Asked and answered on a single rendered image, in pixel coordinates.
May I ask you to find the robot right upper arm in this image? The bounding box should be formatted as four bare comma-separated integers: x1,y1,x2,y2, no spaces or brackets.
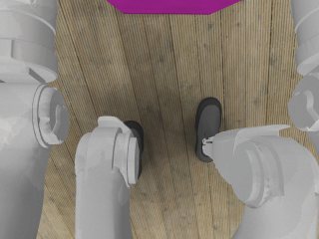
288,69,319,158

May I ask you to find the left robot forearm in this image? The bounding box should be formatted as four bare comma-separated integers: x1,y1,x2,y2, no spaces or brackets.
0,0,59,84

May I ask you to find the robot left shin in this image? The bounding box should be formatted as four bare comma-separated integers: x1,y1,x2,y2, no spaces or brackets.
75,116,135,175

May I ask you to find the robot left foot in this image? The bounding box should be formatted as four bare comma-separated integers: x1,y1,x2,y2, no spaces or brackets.
124,120,145,179

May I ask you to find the right robot forearm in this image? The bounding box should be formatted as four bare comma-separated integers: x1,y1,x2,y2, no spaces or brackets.
290,0,319,76

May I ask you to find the robot left upper arm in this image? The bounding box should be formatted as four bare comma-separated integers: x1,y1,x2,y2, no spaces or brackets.
0,83,70,239

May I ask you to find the carton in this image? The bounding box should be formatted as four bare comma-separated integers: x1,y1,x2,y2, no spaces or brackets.
107,0,241,15

